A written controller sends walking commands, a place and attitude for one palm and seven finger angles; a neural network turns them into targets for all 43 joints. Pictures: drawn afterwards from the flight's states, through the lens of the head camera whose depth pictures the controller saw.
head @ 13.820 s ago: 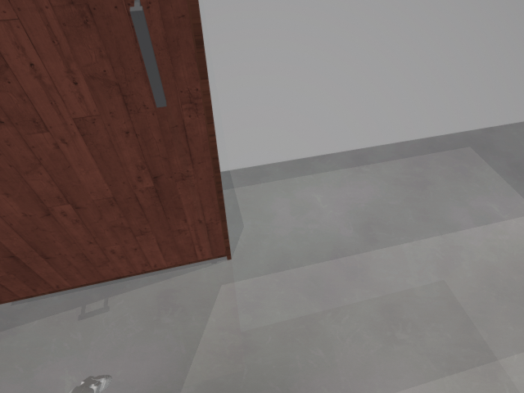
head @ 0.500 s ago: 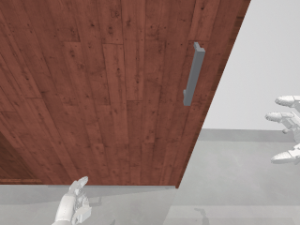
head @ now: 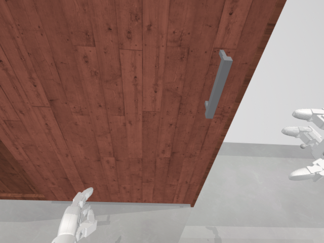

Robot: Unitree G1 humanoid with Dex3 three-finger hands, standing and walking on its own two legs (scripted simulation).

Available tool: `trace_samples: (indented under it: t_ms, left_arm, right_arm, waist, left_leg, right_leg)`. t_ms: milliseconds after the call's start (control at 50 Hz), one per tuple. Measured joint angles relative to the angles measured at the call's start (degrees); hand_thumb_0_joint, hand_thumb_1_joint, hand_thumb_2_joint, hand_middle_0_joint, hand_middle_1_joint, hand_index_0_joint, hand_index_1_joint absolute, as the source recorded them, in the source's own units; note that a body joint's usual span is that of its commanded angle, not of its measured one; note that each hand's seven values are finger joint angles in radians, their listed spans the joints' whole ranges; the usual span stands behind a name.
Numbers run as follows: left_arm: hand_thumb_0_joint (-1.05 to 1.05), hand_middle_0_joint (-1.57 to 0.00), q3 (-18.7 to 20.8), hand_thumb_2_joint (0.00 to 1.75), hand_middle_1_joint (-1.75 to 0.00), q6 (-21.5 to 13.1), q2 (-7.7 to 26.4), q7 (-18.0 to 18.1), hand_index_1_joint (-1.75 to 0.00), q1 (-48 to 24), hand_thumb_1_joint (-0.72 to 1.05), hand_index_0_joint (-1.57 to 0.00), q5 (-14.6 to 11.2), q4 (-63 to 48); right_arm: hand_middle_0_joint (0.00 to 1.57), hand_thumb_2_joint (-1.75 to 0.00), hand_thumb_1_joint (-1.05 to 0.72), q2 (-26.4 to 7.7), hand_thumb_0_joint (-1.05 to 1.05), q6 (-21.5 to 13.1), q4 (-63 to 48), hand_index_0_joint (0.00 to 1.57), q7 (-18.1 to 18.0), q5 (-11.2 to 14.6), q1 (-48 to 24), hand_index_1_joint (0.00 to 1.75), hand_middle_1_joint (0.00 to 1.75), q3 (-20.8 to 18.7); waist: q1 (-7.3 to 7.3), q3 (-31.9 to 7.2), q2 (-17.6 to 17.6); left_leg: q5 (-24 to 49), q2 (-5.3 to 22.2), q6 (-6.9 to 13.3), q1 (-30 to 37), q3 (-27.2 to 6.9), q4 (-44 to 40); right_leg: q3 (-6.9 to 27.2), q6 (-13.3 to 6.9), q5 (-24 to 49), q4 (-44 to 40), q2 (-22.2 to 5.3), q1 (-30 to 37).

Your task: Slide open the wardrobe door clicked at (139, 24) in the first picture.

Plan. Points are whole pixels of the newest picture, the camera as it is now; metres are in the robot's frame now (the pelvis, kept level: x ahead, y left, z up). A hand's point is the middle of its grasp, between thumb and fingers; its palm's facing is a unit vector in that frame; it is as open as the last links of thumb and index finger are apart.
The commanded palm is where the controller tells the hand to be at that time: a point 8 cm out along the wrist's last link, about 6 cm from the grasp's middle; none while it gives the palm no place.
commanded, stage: move the hooked fingers beside the handle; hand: right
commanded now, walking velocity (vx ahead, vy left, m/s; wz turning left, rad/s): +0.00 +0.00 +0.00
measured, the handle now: (215, 86) +0.50 -0.14 +0.17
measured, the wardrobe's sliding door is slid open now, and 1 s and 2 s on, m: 0.00 0.00 0.00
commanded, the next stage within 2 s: none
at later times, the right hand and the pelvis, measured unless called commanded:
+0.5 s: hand (284, 132) +0.32 -0.26 +0.18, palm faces +0.05 +1.00 -0.06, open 14.0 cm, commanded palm +0.29 -0.30 +0.19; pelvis +0.00 +0.00 +0.00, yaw +0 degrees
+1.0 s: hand (268, 118) +0.36 -0.24 +0.18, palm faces +0.04 +1.00 -0.03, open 14.0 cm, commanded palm +0.34 -0.28 +0.18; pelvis +0.01 +0.00 +0.00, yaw +1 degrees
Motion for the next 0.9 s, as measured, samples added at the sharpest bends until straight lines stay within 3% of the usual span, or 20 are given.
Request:
trace_samples:
  t_ms: [260, 900]
  left_arm:
    - [0.01, -0.20, 0.3, 0.90, -0.30, 0.8, 0.0, 0.1, -0.30, -0.1, 0.90, -0.21, -0.1, 0.1]
    - [0.01, -0.20, 1.0, 0.90, -0.30, 4.6, -0.1, -0.2, -0.30, 2.0, 0.90, -0.21, 0.2, 1.1]
  right_arm:
    - [0.30, -0.30, 0.50, 1.5, -0.01, 0.5, 0.7, 0.30, -1.4, -0.6, -2.0, 1.20, 1.20, 2.1]
    - [0.30, -0.30, 0.50, 2.9, -0.01, -0.7, 13.5, 0.30, -6.8, -4.2, -14.2, 1.20, 1.20, 6.1]
  waist:
    - [-0.05, -0.4, 0.1]
    - [2.48, -0.5, 1.1]
  left_leg:
    - [-0.5, 0.2, 0.0, -0.2, 0.1, 0.4]
    - [0.2, 0.3, -0.3, -1.2, -1.2, -0.3]
  right_leg:
    - [0.1, 0.0, -0.3, 0.2, 0.2, -0.1]
    - [-1.2, -0.4, 0.1, -1.0, 0.2, -0.5]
